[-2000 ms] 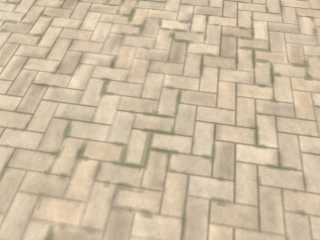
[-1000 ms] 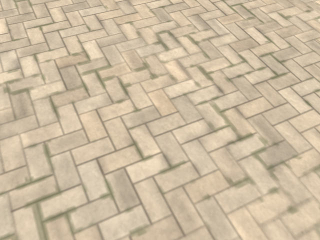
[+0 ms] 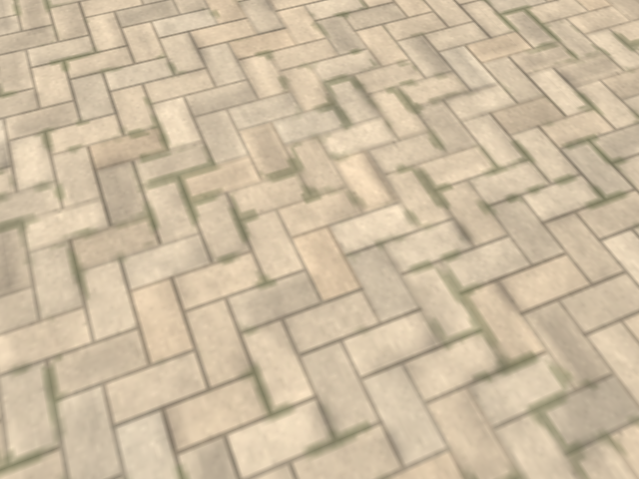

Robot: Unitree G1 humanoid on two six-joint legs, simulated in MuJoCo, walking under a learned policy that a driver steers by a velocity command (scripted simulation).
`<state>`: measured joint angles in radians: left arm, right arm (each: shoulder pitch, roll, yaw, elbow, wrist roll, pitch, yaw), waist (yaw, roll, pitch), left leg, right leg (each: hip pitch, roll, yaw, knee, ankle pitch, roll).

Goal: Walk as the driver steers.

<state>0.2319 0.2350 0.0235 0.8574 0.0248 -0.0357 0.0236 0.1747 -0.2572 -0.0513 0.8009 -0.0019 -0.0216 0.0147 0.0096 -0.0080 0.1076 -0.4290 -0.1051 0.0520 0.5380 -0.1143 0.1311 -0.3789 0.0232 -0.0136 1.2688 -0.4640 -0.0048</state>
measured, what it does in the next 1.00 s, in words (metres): steps on the spot, turning left: right foot, then left foot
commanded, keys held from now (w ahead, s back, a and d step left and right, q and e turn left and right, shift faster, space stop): q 0.70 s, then w+q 0.08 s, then q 0.18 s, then no key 0.04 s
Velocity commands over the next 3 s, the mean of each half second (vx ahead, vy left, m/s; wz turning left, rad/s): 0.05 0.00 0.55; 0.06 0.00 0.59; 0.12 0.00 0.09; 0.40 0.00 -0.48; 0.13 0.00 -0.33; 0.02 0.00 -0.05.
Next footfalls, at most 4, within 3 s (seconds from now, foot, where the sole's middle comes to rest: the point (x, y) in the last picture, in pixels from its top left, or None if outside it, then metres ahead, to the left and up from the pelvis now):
0.46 right None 0.12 -0.14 -0.76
0.98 left None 0.05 0.07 -0.76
1.64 right None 0.29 -0.02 -0.76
2.10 left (218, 409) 0.55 0.23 -0.76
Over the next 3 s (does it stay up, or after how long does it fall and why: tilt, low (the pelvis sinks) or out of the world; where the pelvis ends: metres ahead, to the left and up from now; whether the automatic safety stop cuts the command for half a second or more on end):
stays up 0.50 0.11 0.02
